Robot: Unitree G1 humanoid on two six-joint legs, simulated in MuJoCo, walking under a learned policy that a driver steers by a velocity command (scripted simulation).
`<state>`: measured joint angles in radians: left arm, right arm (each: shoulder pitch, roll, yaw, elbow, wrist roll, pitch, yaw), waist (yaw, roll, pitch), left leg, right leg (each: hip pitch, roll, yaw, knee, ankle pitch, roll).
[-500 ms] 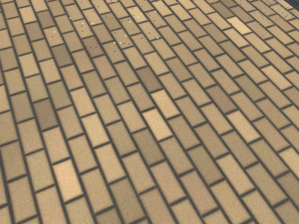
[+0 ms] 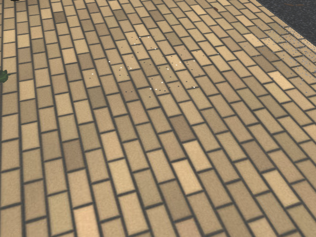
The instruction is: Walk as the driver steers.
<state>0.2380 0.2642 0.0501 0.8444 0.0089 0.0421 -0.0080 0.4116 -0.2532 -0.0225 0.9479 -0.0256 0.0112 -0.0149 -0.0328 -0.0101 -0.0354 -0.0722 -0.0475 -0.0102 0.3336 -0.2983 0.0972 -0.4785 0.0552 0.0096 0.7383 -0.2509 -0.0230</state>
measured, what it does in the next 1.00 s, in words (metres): walks ahead: right foot, then left foot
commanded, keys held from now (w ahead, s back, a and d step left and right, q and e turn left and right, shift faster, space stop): w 0.44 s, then no key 0.56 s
